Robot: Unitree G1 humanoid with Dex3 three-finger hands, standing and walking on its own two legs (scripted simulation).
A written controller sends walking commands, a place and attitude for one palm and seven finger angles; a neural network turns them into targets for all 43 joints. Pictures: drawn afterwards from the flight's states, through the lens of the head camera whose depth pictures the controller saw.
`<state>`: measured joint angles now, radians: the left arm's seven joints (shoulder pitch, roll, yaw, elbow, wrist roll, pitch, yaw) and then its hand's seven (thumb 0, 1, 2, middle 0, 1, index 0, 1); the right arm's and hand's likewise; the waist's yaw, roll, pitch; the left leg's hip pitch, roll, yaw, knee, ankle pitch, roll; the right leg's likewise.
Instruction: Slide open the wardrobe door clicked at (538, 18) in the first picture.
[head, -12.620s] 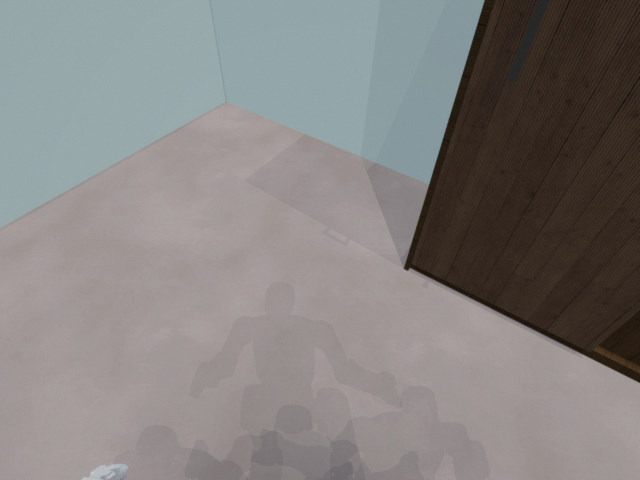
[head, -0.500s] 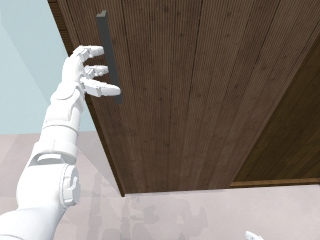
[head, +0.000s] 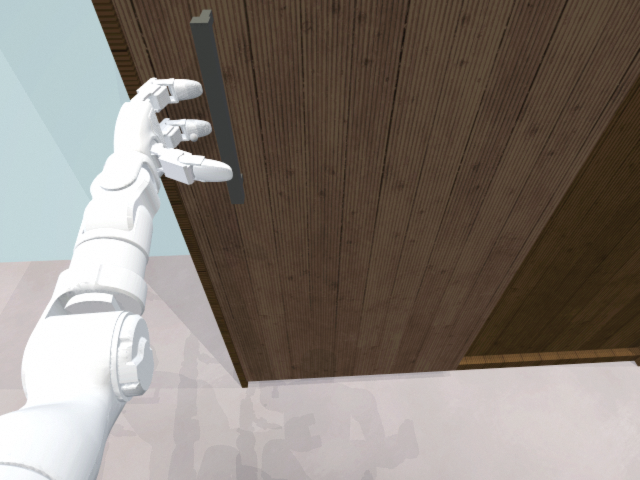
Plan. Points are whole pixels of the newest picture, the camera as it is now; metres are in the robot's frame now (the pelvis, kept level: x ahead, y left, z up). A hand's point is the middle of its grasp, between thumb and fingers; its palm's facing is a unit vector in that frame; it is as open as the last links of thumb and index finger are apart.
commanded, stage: slide the fingers in behind the handle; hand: left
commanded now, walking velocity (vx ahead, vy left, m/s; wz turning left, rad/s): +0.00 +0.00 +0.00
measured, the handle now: (224, 119) +0.52 +0.13 +0.20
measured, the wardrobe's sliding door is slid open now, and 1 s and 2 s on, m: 0.00 0.00 0.00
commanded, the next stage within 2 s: grip the handle and tug to test in 1.90 s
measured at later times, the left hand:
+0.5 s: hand (205, 142) +0.46 +0.14 +0.21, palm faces +0.05 -1.00 +0.01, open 14.0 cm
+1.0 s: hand (227, 139) +0.46 +0.12 +0.21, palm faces +0.05 -1.00 +0.01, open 14.0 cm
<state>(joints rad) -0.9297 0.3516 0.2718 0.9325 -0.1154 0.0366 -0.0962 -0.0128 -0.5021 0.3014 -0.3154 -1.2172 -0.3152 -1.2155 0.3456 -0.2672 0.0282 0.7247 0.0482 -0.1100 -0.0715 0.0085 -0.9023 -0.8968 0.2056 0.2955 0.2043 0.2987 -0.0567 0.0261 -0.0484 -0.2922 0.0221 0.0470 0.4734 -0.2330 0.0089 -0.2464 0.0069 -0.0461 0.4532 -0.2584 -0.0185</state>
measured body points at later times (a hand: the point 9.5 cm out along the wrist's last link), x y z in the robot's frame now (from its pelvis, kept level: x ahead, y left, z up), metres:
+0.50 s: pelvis +0.00 +0.00 +0.00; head +0.00 -0.01 +0.45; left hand +0.45 +0.20 +0.21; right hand +0.08 -0.26 -0.12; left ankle +0.01 +0.11 -0.74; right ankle -0.02 -0.11 -0.74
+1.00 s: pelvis +0.00 +0.00 +0.00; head +0.00 -0.02 +0.45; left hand +0.46 +0.17 +0.21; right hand +0.10 -0.26 -0.11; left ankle +0.01 +0.11 -0.74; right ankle -0.02 -0.11 -0.74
